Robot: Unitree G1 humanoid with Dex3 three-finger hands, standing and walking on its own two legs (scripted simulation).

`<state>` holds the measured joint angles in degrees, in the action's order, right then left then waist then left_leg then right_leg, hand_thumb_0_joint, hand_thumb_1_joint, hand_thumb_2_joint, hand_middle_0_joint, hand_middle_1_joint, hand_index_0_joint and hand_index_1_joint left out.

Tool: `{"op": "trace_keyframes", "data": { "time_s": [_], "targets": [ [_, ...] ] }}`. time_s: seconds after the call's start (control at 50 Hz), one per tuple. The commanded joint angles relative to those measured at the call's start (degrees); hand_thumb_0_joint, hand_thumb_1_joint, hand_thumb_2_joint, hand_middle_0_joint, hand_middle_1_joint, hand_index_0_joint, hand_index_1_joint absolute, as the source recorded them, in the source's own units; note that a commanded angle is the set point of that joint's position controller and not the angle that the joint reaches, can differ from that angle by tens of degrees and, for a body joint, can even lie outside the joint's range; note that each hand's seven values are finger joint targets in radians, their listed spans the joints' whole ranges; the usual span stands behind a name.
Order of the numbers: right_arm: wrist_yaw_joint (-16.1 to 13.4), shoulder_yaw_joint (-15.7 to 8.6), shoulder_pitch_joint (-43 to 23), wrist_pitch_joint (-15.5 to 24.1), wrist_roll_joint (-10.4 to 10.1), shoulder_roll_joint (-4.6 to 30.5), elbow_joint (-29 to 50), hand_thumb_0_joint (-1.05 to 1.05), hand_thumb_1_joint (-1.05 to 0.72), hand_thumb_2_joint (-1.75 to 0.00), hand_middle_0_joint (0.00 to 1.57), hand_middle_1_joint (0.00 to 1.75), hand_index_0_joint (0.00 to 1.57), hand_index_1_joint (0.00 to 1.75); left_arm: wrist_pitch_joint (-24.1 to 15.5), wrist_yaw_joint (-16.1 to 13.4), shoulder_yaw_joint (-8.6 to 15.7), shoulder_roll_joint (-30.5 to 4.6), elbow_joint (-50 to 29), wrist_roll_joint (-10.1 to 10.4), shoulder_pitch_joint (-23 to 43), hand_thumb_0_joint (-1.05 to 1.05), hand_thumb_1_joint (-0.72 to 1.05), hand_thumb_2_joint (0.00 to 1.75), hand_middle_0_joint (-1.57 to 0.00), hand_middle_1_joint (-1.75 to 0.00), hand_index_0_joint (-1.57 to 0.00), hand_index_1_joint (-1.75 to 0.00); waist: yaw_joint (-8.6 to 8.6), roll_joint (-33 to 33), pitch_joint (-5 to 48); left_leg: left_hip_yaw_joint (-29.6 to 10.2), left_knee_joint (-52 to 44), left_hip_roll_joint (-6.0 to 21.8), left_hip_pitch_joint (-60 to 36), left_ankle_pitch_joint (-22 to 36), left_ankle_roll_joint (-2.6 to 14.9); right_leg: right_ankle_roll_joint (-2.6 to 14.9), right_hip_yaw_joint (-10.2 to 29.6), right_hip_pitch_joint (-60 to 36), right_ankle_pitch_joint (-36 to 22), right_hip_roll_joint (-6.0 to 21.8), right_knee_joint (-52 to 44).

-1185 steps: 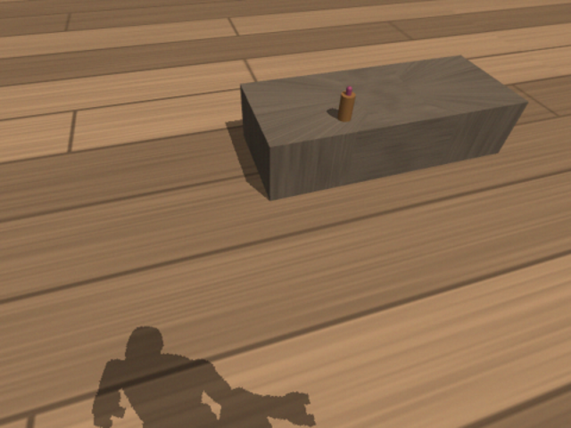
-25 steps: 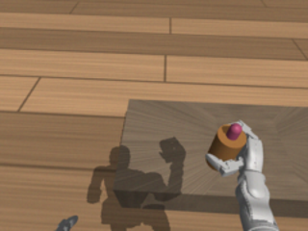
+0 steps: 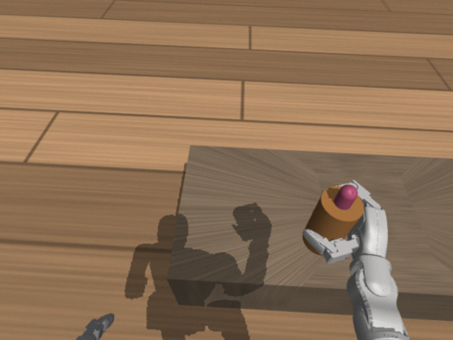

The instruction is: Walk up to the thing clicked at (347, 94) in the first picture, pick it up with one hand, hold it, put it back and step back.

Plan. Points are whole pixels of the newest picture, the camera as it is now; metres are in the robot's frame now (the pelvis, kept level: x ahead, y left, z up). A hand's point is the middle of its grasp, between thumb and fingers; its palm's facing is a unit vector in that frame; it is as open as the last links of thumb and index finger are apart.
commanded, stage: hold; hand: right
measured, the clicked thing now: (333, 217) +0.32 -0.17 +0.06
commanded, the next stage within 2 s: crouch in 1.26 s
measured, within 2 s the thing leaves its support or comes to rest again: neither
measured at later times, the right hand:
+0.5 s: hand (330, 217) +0.33 -0.18 +0.04, palm faces +0.20 +0.98 +0.00, open 9.8 cm
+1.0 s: hand (329, 220) +0.33 -0.17 +0.04, palm faces +0.20 +0.98 +0.00, open 9.8 cm
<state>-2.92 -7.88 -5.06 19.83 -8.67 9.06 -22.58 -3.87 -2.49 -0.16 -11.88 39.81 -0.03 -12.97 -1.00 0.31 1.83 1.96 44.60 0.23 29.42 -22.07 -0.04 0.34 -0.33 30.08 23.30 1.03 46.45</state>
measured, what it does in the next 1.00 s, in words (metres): stands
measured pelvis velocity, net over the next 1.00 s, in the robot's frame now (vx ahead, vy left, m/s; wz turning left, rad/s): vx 0.00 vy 0.00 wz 0.01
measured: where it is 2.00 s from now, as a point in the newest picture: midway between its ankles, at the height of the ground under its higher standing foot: outside the picture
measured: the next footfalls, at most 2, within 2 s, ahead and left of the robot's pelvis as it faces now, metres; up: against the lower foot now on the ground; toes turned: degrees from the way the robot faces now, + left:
none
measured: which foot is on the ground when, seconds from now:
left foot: down 0.00-1.00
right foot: down 0.00-1.00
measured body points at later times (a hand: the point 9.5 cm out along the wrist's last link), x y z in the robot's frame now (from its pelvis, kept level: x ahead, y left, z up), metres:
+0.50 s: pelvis +0.00 +0.00 +0.00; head +0.05 -0.01 +0.45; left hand +0.13 +0.24 -0.11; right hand +0.32 -0.23 +0.04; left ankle +0.00 +0.12 -0.71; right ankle +0.00 -0.11 -0.71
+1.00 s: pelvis +0.00 +0.00 +0.00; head +0.04 -0.01 +0.45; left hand +0.12 +0.24 -0.11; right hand +0.31 -0.22 +0.04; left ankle +0.00 +0.12 -0.71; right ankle +0.00 -0.11 -0.71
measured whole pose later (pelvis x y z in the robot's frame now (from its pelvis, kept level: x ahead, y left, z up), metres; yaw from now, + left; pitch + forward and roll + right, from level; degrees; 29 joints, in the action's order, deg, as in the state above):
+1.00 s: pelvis +0.00 +0.00 +0.00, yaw +0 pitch +7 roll +1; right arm -3.2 -8.0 -6.0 20.2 -8.3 8.9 -23.3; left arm -4.0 -2.5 -0.3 -11.6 39.9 -0.3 -13.0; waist -1.2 0.1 1.8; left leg 1.6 45.4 0.1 30.5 -22.0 -0.1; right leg 0.4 -0.6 31.0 23.4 1.1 47.3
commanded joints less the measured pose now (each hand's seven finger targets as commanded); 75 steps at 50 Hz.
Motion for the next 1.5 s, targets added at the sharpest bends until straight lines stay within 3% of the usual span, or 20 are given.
{"op": "trace_keyframes", "data": {
  "time_s": [0.0, 0.08, 0.22, 0.3, 0.34, 0.38, 0.42, 0.56, 0.62, 0.72, 0.84, 0.9, 1.06, 1.1, 1.18, 1.24, 1.34, 1.36, 1.4, 1.48],
  "targets": [
    [0.03, -3.69, -21.35, 6.97, -1.14, 7.88, 18.48, 0.0, -0.1, -1.32, 1.28, 1.44, 1.32, 1.44, -2.71, -0.71, 2.59, -6.74, -6.39, -0.06, 0.98, 0.0, 0.89, 0.91, -0.21, -0.31, -0.21, -0.31, -0.29, 0.95, 18.65, -0.91, -4.79, -0.48, -7.54, 18.11, 0.31, 0.56, 0.68, -8.03, -16.71, -0.53, -4.87],
    [0.02, -4.49, -19.21, 7.36, -1.14, 8.7, 19.05, 0.0, -0.1, -1.31, 1.27, 1.44, 1.32, 1.44, -2.62, -0.78, 2.55, -6.78, -6.79, -0.08, 1.79, 0.0, 0.88, 0.91, -0.21, -0.31, -0.21, -0.31, 0.36, 2.13, 18.75, -1.23, -4.75, -0.34, -7.8, 17.33, 0.4, 0.49, 0.5, -7.71, -15.81, -0.73, -4.87],
    [0.63, -2.16, -18.41, 6.48, -1.22, 6.28, 17.13, 0.0, -0.1, -1.33, 1.29, 1.46, 1.34, 1.46, -2.75, -0.94, 2.64, -6.84, -6.16, -0.01, 0.81, 0.0, 0.89, 0.91, -0.21, -0.31, -0.21, -0.31, -0.78, 1.23, 19.18, -0.7, -4.49, -0.59, -7.65, 19.59, 0.46, 0.34, 0.83, -9.21, -18.5, -0.33, -5.02],
    [0.76, -3.69, -19.54, 6.66, -1.37, 8.1, 17.86, 0.0, -0.09, -1.32, 1.28, 1.44, 1.32, 1.44, -2.64, -0.86, 2.82, -7.23, -6.02, -0.02, 0.7, 0.0, 0.89, 0.91, -0.21, -0.31, -0.21, -0.31, 0.0, 1.75, 19.38, -0.56, -3.94, -0.51, -8.06, 21.02, 0.51, 0.2, 0.88, -8.91, -20.71, -0.27, -4.72],
    [0.83, -3.01, -17.84, 6.31, -1.2, 6.87, 15.93, 0.0, -0.09, -1.32, 1.28, 1.45, 1.33, 1.45, -2.75, -0.86, 3.28, -7.66, -5.86, -0.13, 0.59, 0.0, 0.89, 0.91, -0.21, -0.31, -0.21, -0.31, -0.4, 1.12, 18.66, -0.46, -3.73, -0.62, -7.25, 20.56, 0.52, 0.23, 0.95, -8.29, -20.28, -0.18, -4.67],
    [0.51, -4.59, -19.67, 6.67, -1.07, 8.59, 15.95, 0.0, -0.09, -1.32, 1.28, 1.45, 1.33, 1.45, -2.57, -0.86, 3.22, -7.7, -5.92, -0.11, 0.58, 0.0, 0.89, 0.9, -0.21, -0.31, -0.21, -0.31, -0.11, 2.15, 18.65, -0.57, -3.92, -0.55, -7.17, 19.49, 0.63, 0.17, 0.87, -8.51, -19.34, -0.28, -4.99],
    [0.74, -3.52, -19.38, 7.01, -1.18, 8.05, 19.03, 0.0, -0.12, -1.31, 1.28, 1.44, 1.32, 1.44, -2.56, -0.63, 2.53, -6.83, -6.68, -0.04, 1.22, 0.0, 0.89, 0.91, -0.21, -0.31, -0.21, -0.31, 0.6, 2.68, 19.35, -0.67, -4.09, -0.56, -7.72, 18.92, 0.7, 0.12, 0.81, -8.86, -18.75, -0.34, -5.17],
    [0.35, -2.72, -20.33, 7.28, -1.15, 6.79, 17.78, 0.0, -0.12, -1.34, 1.3, 1.47, 1.35, 1.47, -2.51, -0.56, 2.83, -7.03, -6.36, -0.18, 0.35, 0.0, 0.89, 0.91, -0.21, -0.32, -0.21, -0.31, -0.63, 2.17, 19.74, -0.61, -3.45, -0.76, -6.09, 20.06, 0.71, 0.09, 1.05, -9.26, -20.66, -0.05, -4.4],
    [0.17, -4.59, -19.09, 7.07, -0.89, 8.83, 16.86, 0.0, -0.11, -1.34, 1.29, 1.46, 1.34, 1.46, -2.51, -0.78, 3.36, -7.69, -6.32, -0.16, 0.19, 0.0, 0.89, 0.91, -0.21, -0.31, -0.21, -0.31, 0.05, 2.28, 19.63, -0.86, -3.96, -0.46, -8.18, 19.9, 0.59, 0.34, 0.64, -8.38, -19.12, -0.54, -4.69],
    [0.22, -1.8, -20.92, 7.33, -0.85, 6.61, 17.89, 0.0, -0.09, -1.32, 1.28, 1.45, 1.33, 1.45, -2.65, -0.67, 2.71, -6.96, -6.26, -0.25, 0.54, 0.0, 0.89, 0.9, -0.21, -0.32, -0.21, -0.31, -0.41, 3.06, 19.31, -0.56, -3.75, -0.68, -6.34, 18.95, 0.78, -0.06, 0.94, -9.01, -19.32, -0.16, -4.89],
    [-0.08, -1.94, -22.23, 7.09, -0.75, 6.62, 17.96, 0.0, -0.09, -1.32, 1.27, 1.44, 1.32, 1.44, -2.67, -0.66, 2.56, -6.86, -6.43, -0.18, 1.1, 0.0, 0.89, 0.91, -0.21, -0.31, -0.21, -0.31, -0.22, 2.45, 18.36, -0.22, -4.24, -0.82, -5.99, 15.22, 0.78, -0.04, 1.19, -7.76, -14.87, -0.05, -5.86],
    [-0.45, -4.36, -18.91, 6.89, -0.63, 8.46, 17.1, 0.0, -0.08, -1.31, 1.27, 1.44, 1.32, 1.44, -2.63, -0.73, 2.69, -7.17, -6.72, -0.16, 1.1, 0.0, 0.9, 0.91, -0.21, -0.31, -0.21, -0.31, 0.72, 2.1, 19.35, -0.57, -4.32, -0.7, -7.23, 16.51, 0.67, 0.08, 0.87, -8.07, -15.99, -0.31, -5.3],
    [-0.34, -1.93, -20.63, 7.3, -0.64, 6.27, 17.2, 0.0, -0.08, -1.32, 1.27, 1.44, 1.32, 1.44, -2.57, -0.76, 2.59, -7.02, -6.68, -0.28, 0.83, 0.0, 0.89, 0.91, -0.21, -0.31, -0.21, -0.31, -0.37, 1.99, 18.99, -0.54, -3.75, -0.71, -5.75, 16.4, 0.74, 0.1, 1.01, -7.99, -15.93, -0.16, -5.15],
    [-0.23, -3.24, -20.06, 7.36, -0.59, 8.23, 18.94, 0.0, -0.09, -1.31, 1.27, 1.44, 1.32, 1.44, -2.66, -0.76, 2.45, -6.92, -7.02, -0.21, 1.13, 0.0, 0.89, 0.91, -0.21, -0.31, -0.21, -0.31, 0.47, 2.86, 19.71, -0.53, -3.77, -0.7, -7.0, 16.6, 0.79, 0.05, 1.02, -8.15, -16.3, -0.23, -5.46],
    [-0.08, -1.26, -21.31, 7.05, -0.54, 5.9, 16.98, 0.0, -0.08, -1.32, 1.27, 1.44, 1.32, 1.44, -2.78, -0.92, 2.85, -7.31, -6.39, -0.31, 1.35, 0.0, 0.89, 0.91, -0.21, -0.32, -0.21, -0.31, -1.1, 1.8, 17.79, -0.69, -3.97, -0.68, -5.04, 15.68, 0.58, 0.27, 0.87, -7.3, -14.48, -0.25, -5.03],
    [-0.4, -2.76, -21.0, 6.85, -0.73, 6.95, 15.68, 0.0, -0.08, -1.31, 1.26, 1.43, 1.31, 1.43, -3.16, -0.97, 2.95, -7.57, -6.58, -0.21, 2.3, 0.0, 0.89, 0.91, -0.21, -0.31, -0.21, -0.31, -0.47, 1.46, 15.85, -0.62, -5.02, -0.63, -4.48, 10.94, 0.53, 0.38, 0.9, -5.18, -9.4, -0.38, -5.66],
    [-0.59, -2.92, -21.2, 7.36, -0.43, 7.56, 17.6, 0.0, -0.06, -1.31, 1.24, 1.42, 1.29, 1.42, -3.05, -1.0, 2.09, -6.44, -6.72, -0.27, 2.1, 0.0, 0.91, 0.9, -0.2, -0.32, -0.21, -0.3, 0.21, 1.87, 17.74, -0.66, -4.51, -0.57, -5.97, 13.22, 0.6, 0.22, 0.88, -6.47, -12.0, -0.43, -5.43],
    [-0.72, -4.24, -20.64, 7.51, -0.22, 9.12, 18.65, 0.0, -0.14, -1.25, 1.27, 1.39, 1.31, 1.4, -3.16, -1.05, 2.63, -7.31, -6.9, -0.25, 1.81, 0.0, 0.92, 0.91, -0.19, -0.3, -0.19, -0.3, 0.9, 2.44, 19.82, -0.57, -3.91, -0.63, -7.1, 14.1, 0.69, 0.09, 1.02, -7.19, -13.13, -0.4, -5.55],
    [-0.48, -3.48, -18.21, 7.0, -0.16, 7.65, 15.45, 0.0, -0.14, -1.32, 1.32, 1.46, 1.36, 1.46, -3.15, -1.06, 3.17, -7.87, -6.39, -0.38, 1.26, 0.0, 0.91, 0.92, -0.19, -0.3, -0.19, -0.3, 0.26, 2.83, 19.68, -0.49, -3.34, -0.62, -6.56, 16.05, 0.72, -0.04, 1.05, -7.34, -15.45, -0.35, -5.09],
    [0.14, -3.34, -21.39, 7.58, -0.88, 6.64, 11.04, 0.0, -0.12, -1.33, 1.32, 1.47, 1.36, 1.47, -3.17, -0.85, 3.0, -7.62, -5.94, -0.45, 1.95, 0.0, 0.9, 0.93, -0.19, -0.3, -0.18, -0.3, -1.12, 0.99, 15.34, -0.77, -3.06, -0.58, -2.48, 12.54, 0.45, 0.42, 1.0, -2.86, -10.83, -0.26, -3.94]
  ]
}}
